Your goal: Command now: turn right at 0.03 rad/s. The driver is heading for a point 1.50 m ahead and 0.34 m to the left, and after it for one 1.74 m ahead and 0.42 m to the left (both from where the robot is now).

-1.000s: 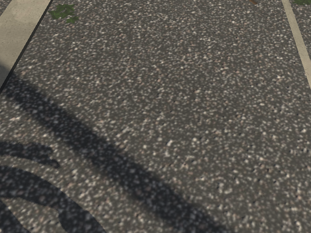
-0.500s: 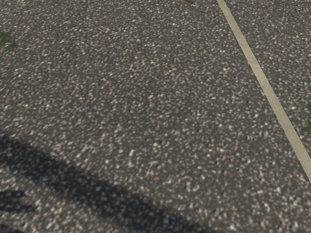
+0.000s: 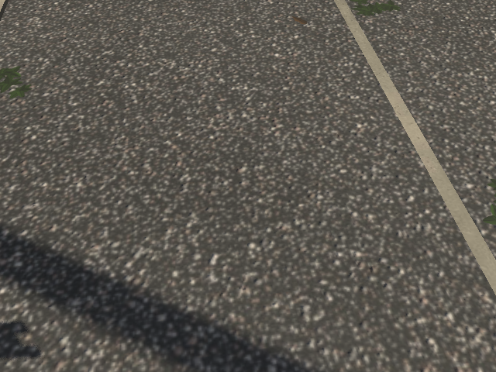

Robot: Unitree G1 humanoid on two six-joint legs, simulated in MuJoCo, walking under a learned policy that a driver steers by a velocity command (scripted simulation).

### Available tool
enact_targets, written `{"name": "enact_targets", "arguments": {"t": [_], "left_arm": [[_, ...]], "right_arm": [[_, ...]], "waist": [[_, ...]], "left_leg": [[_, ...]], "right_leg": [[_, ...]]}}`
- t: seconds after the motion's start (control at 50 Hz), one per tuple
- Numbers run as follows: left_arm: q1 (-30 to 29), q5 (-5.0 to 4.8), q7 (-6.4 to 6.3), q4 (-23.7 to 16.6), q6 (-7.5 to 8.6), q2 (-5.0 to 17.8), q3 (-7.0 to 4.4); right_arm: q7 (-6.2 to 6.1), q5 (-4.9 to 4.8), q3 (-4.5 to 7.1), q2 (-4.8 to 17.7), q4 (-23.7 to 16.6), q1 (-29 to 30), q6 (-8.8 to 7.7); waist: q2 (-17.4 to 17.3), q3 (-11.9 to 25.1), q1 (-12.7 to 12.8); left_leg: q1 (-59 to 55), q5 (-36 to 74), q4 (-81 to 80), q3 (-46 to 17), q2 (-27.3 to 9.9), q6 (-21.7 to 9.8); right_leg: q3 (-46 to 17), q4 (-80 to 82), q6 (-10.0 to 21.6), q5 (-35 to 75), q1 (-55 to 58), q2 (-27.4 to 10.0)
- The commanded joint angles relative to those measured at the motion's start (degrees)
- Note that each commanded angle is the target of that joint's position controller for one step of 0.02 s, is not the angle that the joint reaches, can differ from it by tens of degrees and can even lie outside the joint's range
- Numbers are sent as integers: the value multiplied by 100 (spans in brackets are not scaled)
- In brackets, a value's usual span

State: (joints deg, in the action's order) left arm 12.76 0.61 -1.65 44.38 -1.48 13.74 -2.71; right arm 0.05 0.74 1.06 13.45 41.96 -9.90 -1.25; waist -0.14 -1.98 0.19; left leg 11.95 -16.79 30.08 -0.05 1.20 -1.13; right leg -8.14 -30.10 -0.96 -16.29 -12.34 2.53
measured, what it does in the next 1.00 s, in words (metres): walks ahead: right foot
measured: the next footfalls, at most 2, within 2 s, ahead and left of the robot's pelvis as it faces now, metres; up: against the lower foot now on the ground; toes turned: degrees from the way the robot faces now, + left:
right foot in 0.58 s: +0.12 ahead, -0.15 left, +0.00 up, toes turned +0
left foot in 1.04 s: +0.48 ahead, +0.08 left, +0.00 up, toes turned +2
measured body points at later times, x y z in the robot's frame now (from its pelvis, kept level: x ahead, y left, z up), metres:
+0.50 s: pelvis +0.04 -0.01 +0.01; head +0.05 -0.02 +0.46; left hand +0.14 +0.26 -0.10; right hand +0.08 -0.29 -0.13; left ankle -0.01 +0.11 -0.73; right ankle +0.05 -0.14 -0.71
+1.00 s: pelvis +0.26 -0.03 -0.01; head +0.29 -0.04 +0.44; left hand +0.19 +0.23 -0.14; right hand +0.50 -0.25 -0.09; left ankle +0.44 +0.09 -0.71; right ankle +0.08 -0.15 -0.73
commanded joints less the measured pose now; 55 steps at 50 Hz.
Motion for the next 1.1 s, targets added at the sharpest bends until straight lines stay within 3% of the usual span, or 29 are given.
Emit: {"name": "enact_targets", "arguments": {"t": [0.02, 0.24, 0.28, 0.3, 0.34, 0.38, 0.4, 0.44, 0.5, 0.54, 0.56, 0.58, 0.6, 0.62, 0.64, 0.7, 0.76, 0.84, 0.88, 0.94, 0.98, 1.0, 1.02, 1.04, 1.06, 1.08, 1.1], "left_arm": [[-35, -2, -53, -266, 67, 631, -152], [18, -14, -131, 177, 44, 590, -155], [123, -42, -143, 330, 36, 508, -142], [94, -76, -146, 341, 60, 526, -156], [-309, -137, -106, 120, 235, 538, -147], [-642, -213, -16, -7, 431, 611, -168], [-585, -223, 33, 14, 492, 633, -181], [-540, -224, 133, 84, 592, 566, -155], [-243, -184, 232, 311, 673, 427, -124], [427, -200, 231, 624, 646, 534, -195], [867, -246, 188, 737, 627, 670, -256], [1476, -233, 116, 800, 634, 1072, -354], [1863, -148, 173, 800, 674, 1822, -483], [1495, -91, 218, 755, 751, 1425, -367], [1059, -113, 238, 623, 805, 1069, -250], [554, -62, 270, 490, 772, 697, -79], [856, -70, 214, 605, 724, 778, -74], [1057, -81, 110, 702, 675, 917, -67], [1278, -114, 85, 794, 668, 979, -76], [1363, -175, 76, 897, 628, 1011, -102], [1288, -175, 67, 899, 574, 1079, -145], [1222, -146, 63, 875, 541, 1155, -174], [1157, -107, 61, 852, 490, 1219, -196], [1111, -65, 55, 816, 430, 1154, -166], [1225, 35, 44, 677, 424, 945, -70], [2128, -17, 132, 674, 550, 20, 172], [1764, -178, 174, 754, 704, 633, 51]], "right_arm": [[-9, -9, 149, 609, -310, 103, -89], [-30, -28, 120, 635, 117, -60, -112], [-59, -46, 136, 700, 254, -177, -80], [-90, -89, 199, 902, 293, -258, -51], [-155, -157, 291, 1222, 407, -592, -45], [-202, -100, 336, 1297, 478, -809, -140], [-197, -113, 337, 1254, 468, -789, -179], [-171, -203, 336, 1197, 400, -599, -190], [-120, -277, 372, 1302, 405, -457, -128], [-88, -264, 328, 1155, 444, -520, -94], [-64, -219, 245, 933, 444, -503, -118], [-11, -117, 97, 485, 324, -333, -167], [-40, -166, 61, 339, -24, -289, -299], [-56, -333, 187, 854, -9, -268, -380], [-20, -400, 239, 1043, -2, -247, -433], [68, -192, 277, 967, 132, -202, -465], [139, -142, 225, 727, 79, 3, -398], [152, -155, 108, 469, -263, 905, -400], [189, -182, 80, 446, -380, 1272, -420], [265, -216, 93, 547, -528, 1528, -449], [309, -203, 139, 686, -535, 1421, -473], [305, -195, 190, 802, -483, 1184, -471], [281, -194, 276, 964, -353, 672, -458], [230, -207, 405, 1178, -72, -271, -430], [157, -143, 500, 1520, 143, -1291, -392], [203, -83, 564, 1866, 317, -1600, -377], [204, -134, 417, 1281, 301, -1473, -386]], "waist": [[53, 281, -19], [-14, 175, -16], [-196, 186, -38], [-456, 13, -105], [-928, -490, -261], [-831, -738, -392], [-724, -628, -351], [-576, -429, -275], [-573, -114, -56], [-469, 83, 244], [-383, 199, 472], [557, 352, 743], [1695, 511, 709], [1002, 168, 557], [812, -259, 380], [576, -337, 132], [471, -267, 175], [435, -417, 377], [420, -509, 483], [432, -593, 390], [454, -426, 204], [545, -194, 45], [656, 206, -241], [601, 804, -707], [76, 1641, -1011], [-1674, 2534, -462], [-1244, 2309, -682]], "left_leg": [[-35, 854, -552, -437, -421, -127], [-2, 807, -756, -483, -417, -169], [-18, -723, -1017, -598, -398, -278], [-30, -1755, -1252, -944, -565, -483], [-100, -3106, -2069, -2449, -1666, -1148], [-290, -2583, -2342, -3072, -2161, -1486], [-599, -2230, -2321, -2980, -2164, -1472], [-735, -1441, -2285, -2254, -1818, -1222], [-31, -536, -2005, -1184, -1237, -1021], [642, -642, -1460, -911, -1041, -879], [1042, -633, -922, -737, -893, -697], [1740, -612, 911, -141, -392, -286], [3021, -1568, 2573, -17, 215, -100], [3525, -1561, 3511, -541, -174, -188], [3808, -924, 3694, -608, -450, -319], [3371, 314, 3180, -438, -848, -264], [3274, 970, 2662, -134, -819, 10], [2778, 1859, 1027, 120, -610, 203], [2507, 2168, 496, 205, -480, 183], [2484, 2125, 44, 39, -443, -22], [2283, 1799, -87, 29, -376, -202], [1902, 1563, -56, 123, -238, -299], [1202, 1367, -14, 276, -43, -428], [-53, 1418, -64, 404, 77, -595], [-1983, 1359, 226, -715, -905, -929], [-3739, -454, -628, -3744, -2255, -1894], [-3506, -1169, -1362, -4459, -2201, -1749]], "right_leg": [[-295, 378, 89, 1255, 97, -342], [-232, 454, 0, 1317, 259, -333], [53, 305, 21, 174, 132, -101], [325, -68, 42, -618, -281, 92], [675, -950, 71, -986, -1352, -48], [448, -1828, 145, -1218, -2111, -475], [416, -1980, 187, -1292, -2359, -611], [588, -1376, 246, -1052, -2045, -671], [1105, -177, 152, 131, -404, -310], [1318, 242, 104, 632, 836, -41], [1099, 381, 196, 443, 1463, -163], [-427, 1111, 568, -422, 2071, -1228], [-3093, 1979, 1551, -1691, 2485, -2466], [-3443, 2169, 1841, -2587, 2080, -2655], [-2796, 2188, 1628, -2455, 1851, -2388], [-1150, 2280, 1119, -325, 1358, -1663], [-360, 2367, 1176, 1172, 1238, -1415], [260, 2506, 1131, 1747, 835, -1198], [329, 2575, 1140, 1672, 830, -1272], [340, 2414, 1088, 1953, 1337, -1558], [371, 2048, 983, 2710, 1769, -1706], [403, 1692, 924, 3637, 1923, -1712], [482, 1028, 856, 4729, 1987, -1637], [683, -125, 704, 5212, 1670, -1373], [778, -1873, 559, 3627, 310, -1099], [631, -3961, 202, -918, -1862, 128], [-81, -4664, 293, -1560, -2479, -32]]}}
Keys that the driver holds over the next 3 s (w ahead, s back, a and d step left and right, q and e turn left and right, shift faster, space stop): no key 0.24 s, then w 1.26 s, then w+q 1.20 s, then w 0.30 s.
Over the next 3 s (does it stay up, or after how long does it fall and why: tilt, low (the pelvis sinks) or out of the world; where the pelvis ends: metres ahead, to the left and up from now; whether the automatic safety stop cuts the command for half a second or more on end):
stays up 1.33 0.20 0.01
